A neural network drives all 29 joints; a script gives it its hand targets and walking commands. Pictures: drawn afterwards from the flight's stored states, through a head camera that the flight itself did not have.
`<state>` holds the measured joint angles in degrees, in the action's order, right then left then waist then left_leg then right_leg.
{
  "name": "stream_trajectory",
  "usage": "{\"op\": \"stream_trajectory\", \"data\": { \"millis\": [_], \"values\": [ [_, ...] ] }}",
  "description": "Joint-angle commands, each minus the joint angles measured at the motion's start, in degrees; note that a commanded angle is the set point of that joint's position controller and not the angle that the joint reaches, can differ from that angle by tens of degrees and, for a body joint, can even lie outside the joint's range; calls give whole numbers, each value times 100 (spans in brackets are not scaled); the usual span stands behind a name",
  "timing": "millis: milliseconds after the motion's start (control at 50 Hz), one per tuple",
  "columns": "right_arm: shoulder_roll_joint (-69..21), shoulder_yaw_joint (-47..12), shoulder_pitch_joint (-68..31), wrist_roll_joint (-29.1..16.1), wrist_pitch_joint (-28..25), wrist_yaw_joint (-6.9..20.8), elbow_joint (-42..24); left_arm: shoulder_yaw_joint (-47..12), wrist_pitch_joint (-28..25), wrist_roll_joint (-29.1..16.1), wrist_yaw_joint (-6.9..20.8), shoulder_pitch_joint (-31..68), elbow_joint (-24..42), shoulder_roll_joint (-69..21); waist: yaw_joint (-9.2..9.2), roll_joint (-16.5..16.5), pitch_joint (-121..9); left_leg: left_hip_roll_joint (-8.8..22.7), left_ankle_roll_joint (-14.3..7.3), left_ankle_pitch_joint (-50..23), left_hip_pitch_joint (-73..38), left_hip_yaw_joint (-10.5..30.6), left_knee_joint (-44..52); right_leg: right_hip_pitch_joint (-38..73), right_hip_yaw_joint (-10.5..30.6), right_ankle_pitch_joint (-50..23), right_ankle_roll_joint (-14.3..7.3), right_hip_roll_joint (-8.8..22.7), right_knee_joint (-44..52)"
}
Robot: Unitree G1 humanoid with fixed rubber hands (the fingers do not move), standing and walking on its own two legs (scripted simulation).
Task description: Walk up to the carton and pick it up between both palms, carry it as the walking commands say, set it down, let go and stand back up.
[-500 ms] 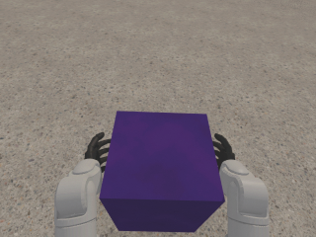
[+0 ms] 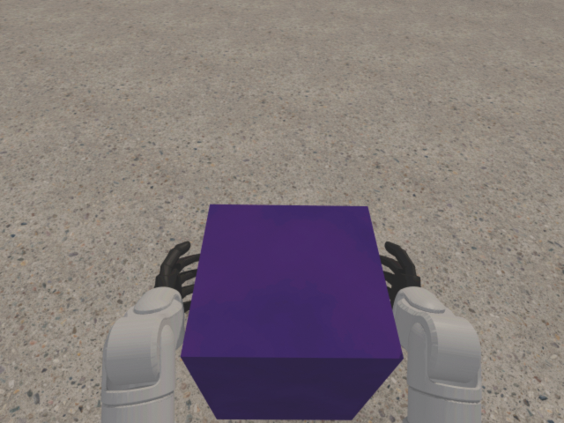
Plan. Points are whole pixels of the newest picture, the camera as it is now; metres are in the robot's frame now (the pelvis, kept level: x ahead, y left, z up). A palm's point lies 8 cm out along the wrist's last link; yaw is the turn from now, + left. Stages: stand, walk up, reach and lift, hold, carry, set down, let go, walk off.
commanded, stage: carry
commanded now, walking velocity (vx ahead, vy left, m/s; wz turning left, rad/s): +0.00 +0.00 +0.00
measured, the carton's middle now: (286, 320) +0.27 -0.01 +0.02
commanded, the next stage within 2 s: none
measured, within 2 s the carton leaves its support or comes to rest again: neither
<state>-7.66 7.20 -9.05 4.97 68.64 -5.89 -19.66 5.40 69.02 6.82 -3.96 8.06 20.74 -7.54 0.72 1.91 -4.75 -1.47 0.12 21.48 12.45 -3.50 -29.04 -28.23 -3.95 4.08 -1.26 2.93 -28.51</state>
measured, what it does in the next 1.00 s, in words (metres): walks backwards: right foot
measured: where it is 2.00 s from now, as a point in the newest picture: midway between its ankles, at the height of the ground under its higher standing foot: outside the picture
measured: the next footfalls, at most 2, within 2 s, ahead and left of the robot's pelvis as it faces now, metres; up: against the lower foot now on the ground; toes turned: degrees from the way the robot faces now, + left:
right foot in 0.32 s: -0.07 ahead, -0.13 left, +0.00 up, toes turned -3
left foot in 1.42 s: -0.19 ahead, +0.11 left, +0.00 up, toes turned +3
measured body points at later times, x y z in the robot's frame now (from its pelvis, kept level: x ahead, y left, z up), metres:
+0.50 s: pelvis -0.12 -0.02 +0.01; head -0.14 -0.02 +0.46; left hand +0.16 +0.12 +0.09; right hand +0.15 -0.19 +0.08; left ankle -0.06 +0.10 -0.73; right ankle -0.11 -0.13 -0.73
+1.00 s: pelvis -0.17 -0.02 -0.01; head -0.16 -0.01 +0.44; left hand +0.11 +0.13 +0.06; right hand +0.11 -0.18 +0.07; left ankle -0.06 +0.11 -0.73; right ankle -0.11 -0.13 -0.73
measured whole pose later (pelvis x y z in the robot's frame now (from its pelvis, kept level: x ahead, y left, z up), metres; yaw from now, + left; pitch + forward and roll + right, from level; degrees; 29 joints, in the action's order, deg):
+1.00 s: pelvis -0.17 -0.02 -0.01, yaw -1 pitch +2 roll +0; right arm -7.7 7.3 -9.2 5.8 69.4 -5.2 -20.0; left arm 6.1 70.4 6.2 -4.4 9.5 20.5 -7.7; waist 0.0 1.2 -1.8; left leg 2.8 0.2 8.7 28.7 -3.2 -35.8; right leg -25.8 -2.7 15.7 -1.1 0.6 -39.7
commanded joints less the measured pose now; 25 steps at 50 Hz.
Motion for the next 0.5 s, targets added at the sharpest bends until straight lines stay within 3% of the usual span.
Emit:
{"op": "stream_trajectory", "data": {
  "millis": [0, 20, 60, 100, 140, 200, 240, 260, 300, 320, 340, 400, 480],
  "values": [
    [-5111, -4087, -2265, -2124, 17, 1638, -122, -4073, -44, -2076, 1337, 2686, 550, -4893, 25, -1336, -1250, 1747, -559, 795, -260, 1904, 1686, 115, 224, 1823, 392, 112, -80],
    [-5202, -4119, -2559, -2146, -6, 1654, -339, -4108, -65, -2079, 1349, 3002, 640, -4928, 50, -1359, -829, 2276, -848, 359, 381, 1993, 1927, -22, 163, 2283, 391, 74, -1114],
    [-5188, -4015, -2528, -2084, -25, 1632, -429, -4185, -61, -2219, 1385, 3096, 536, -5019, 13, -792, -576, 2032, -806, -243, 839, 1430, 1795, 231, 552, 1862, 351, -30, -2324],
    [-5074, -3926, -2499, -2042, -32, 1600, -400, -4243, -58, -2326, 1378, 3160, 504, -4990, -23, -901, -677, 1618, -597, -1191, 506, 875, 1492, 156, 565, 1515, 356, -116, -2635],
    [-4916, -3856, -2436, -2034, -11, 1569, -326, -4253, -23, -2371, 1355, 3123, 515, -4908, -35, -1051, -828, 1426, -592, -2035, 103, 738, 1126, 183, 382, 1748, 332, -175, -2185],
    [-4718, -3728, -2176, -1908, 38, 1540, -133, -4117, 54, -2276, 1331, 2824, 256, -4837, 22, -1272, -1047, 1452, -667, -2744, -356, 991, 844, 541, 102, 2177, 209, -380, -1020],
    [-4668, -3684, -2088, -1847, 45, 1532, -57, -4011, 70, -2200, 1334, 2638, 87, -4857, -31, -1172, -1225, 1421, -609, -3141, -526, 998, 633, 1130, -15, 1451, 140, -412, 279],
    [-4660, -3683, -2134, -1852, 33, 1533, -72, -3980, 64, -2185, 1332, 2616, 69, -4882, -44, -1109, -1413, 1372, -481, -3296, -451, 957, 528, 1674, 38, 950, 108, -262, 750],
    [-4733, -3733, -2282, -1893, 35, 1506, -90, -3975, 77, -2219, 1346, 2734, 150, -4936, 8, -642, -1623, 1147, -190, -2900, -200, 910, 187, 2181, 669, 331, 45, 376, 969],
    [-4719, -3767, -2486, -1891, 46, 1507, -52, -3885, 47, -2089, 1330, 2686, -78, -4942, 68, -198, -1522, 943, 11, -2797, -58, 767, 442, 2100, 585, -458, -72, 492, 199],
    [-4784, -3904, -2622, -1977, 60, 1524, -183, -3852, 23, -2064, 1331, 2550, -111, -4956, 30, 79, -1370, 863, 0, -1956, -118, 582, 522, 1703, 523, 115, -89, 425, 354],
    [-4991, -4111, -3048, -2213, 85, 1561, -399, -3733, -2, -2037, 1291, 2847, 194, -4939, -16, -1, -1123, 770, -89, -934, 68, 488, 478, 1191, 655, 1357, -178, 434, 835],
    [-4903, -4127, -3095, -2247, 110, 1554, -392, -3600, 19, -1938, 1247, 2756, 73, -4864, -10, 84, -1115, 726, -73, -831, 103, 445, 372, 985, 752, 1741, -270, 467, 984]
  ]
}}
